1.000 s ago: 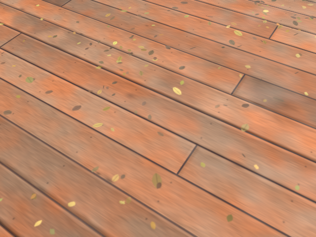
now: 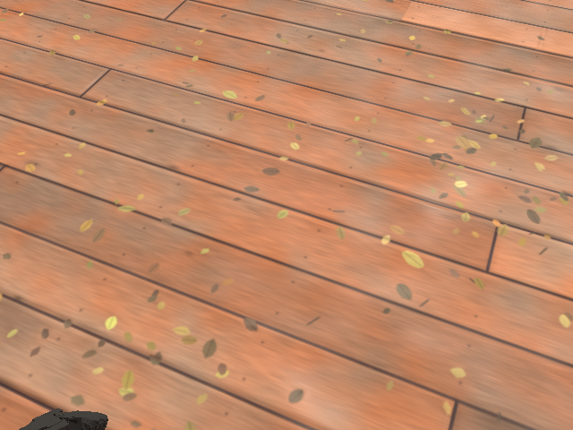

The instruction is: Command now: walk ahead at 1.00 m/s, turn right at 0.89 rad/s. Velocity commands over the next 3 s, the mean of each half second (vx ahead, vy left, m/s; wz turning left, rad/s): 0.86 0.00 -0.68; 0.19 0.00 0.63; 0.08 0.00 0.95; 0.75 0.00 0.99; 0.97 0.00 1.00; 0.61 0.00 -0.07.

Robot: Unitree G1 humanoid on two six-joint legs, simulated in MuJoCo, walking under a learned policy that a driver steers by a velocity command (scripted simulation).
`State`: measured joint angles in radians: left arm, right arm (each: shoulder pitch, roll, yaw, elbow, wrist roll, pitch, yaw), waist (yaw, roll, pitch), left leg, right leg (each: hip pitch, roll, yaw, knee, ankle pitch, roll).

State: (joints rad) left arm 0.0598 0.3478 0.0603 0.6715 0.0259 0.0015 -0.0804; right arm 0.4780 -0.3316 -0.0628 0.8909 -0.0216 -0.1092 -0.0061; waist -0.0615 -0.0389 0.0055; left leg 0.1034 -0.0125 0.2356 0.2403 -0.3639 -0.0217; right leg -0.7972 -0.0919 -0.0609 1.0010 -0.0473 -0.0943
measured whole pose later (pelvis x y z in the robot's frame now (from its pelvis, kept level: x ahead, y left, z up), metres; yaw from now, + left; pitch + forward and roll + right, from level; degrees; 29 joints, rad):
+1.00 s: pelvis +0.70 -0.11 +0.01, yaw +2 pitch +2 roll -2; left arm 0.05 0.30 0.05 0.66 0.00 -0.03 0.04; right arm 0.24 -0.34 -0.09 0.62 0.03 0.06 -0.06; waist -0.04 -0.02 0.05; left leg -0.30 -0.24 -0.35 0.46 -0.13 0.09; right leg -0.60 0.07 0.25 0.78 -0.20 0.09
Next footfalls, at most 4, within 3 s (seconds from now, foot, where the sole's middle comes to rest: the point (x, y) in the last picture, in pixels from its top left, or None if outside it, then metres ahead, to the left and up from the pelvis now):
0.14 right None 0.33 -0.06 -0.77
0.54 left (310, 317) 0.77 -0.08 -0.77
1.14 right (366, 278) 0.88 -0.24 -0.77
1.72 left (276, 325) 0.75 0.02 -0.77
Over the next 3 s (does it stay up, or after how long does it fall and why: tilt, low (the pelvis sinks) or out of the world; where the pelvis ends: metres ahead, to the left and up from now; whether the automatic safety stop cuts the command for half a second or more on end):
stays up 1.08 0.90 -0.02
